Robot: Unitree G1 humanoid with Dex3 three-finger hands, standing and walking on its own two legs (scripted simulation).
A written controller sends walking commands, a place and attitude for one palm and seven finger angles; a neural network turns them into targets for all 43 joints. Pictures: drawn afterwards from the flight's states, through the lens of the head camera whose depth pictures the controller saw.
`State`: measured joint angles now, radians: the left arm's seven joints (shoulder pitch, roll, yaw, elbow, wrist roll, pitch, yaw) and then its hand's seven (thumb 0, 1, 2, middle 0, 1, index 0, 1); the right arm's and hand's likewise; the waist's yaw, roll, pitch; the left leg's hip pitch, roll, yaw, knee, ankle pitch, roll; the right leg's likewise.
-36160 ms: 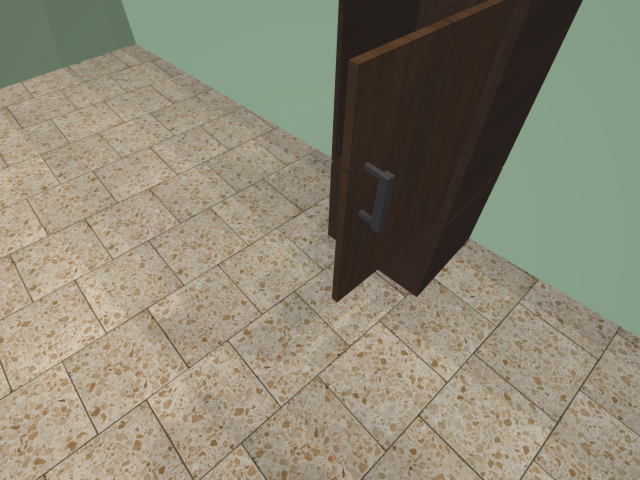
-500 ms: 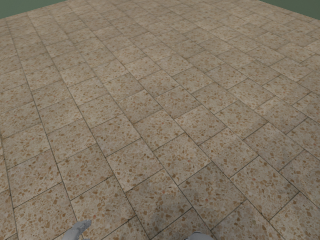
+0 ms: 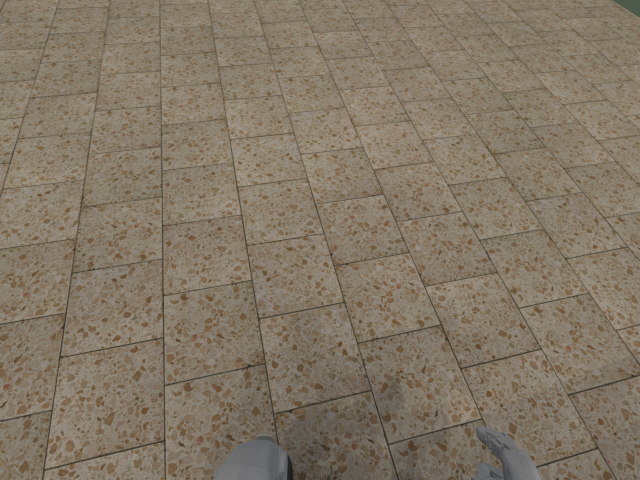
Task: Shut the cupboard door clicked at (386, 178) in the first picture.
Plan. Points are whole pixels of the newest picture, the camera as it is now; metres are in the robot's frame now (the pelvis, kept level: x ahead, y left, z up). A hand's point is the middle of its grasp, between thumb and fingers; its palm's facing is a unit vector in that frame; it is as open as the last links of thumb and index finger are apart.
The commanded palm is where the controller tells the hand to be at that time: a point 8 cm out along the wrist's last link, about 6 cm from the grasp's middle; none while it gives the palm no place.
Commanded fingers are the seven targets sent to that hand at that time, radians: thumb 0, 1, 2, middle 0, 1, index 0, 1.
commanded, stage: turn to face it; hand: left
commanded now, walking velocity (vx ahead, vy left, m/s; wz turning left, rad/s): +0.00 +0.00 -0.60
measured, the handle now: out of the picture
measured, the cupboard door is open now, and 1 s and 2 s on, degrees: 52 52 52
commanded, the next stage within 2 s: none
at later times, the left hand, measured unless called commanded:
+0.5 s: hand (219, 423) +0.20 +0.16 -0.14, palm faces -0.20 -0.95 -0.24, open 7.4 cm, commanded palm none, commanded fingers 0.00 0.90 0.90 -0.20 -0.30 -0.20 -0.30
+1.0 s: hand (240, 319) +0.35 +0.15 -0.13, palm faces -0.49 -0.84 -0.23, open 7.4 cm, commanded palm none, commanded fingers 0.00 0.90 0.90 -0.20 -0.30 -0.20 -0.30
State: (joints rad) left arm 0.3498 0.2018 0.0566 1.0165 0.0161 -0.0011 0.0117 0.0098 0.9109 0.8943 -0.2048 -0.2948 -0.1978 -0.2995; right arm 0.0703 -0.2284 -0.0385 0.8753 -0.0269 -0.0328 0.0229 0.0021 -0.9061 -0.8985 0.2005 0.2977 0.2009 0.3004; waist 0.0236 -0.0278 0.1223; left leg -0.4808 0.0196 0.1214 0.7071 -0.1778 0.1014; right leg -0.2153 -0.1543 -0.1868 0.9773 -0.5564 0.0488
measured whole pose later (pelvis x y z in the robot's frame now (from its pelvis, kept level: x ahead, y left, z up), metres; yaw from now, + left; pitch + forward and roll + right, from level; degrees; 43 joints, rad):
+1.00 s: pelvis +0.14 +0.02 +0.03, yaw -33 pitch +1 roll -3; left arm 0.15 0.28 0.10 0.87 0.02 0.09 -0.03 0.01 0.91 0.89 -0.20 -0.29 -0.19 -0.30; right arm 0.22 -0.19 -0.01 0.89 -0.03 0.01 -0.03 0.00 -0.90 -0.90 0.21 0.30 0.21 0.30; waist 0.01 -0.01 0.08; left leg -0.24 0.12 0.15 0.49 -0.25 0.00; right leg -0.45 -0.01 -0.03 1.01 -0.46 0.06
